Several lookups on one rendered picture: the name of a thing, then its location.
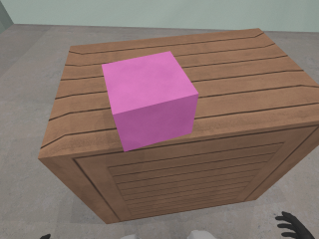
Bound robot right hand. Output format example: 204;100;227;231
275;211;315;239

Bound carton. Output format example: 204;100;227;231
102;51;199;152

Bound pedestal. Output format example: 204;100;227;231
38;28;319;224

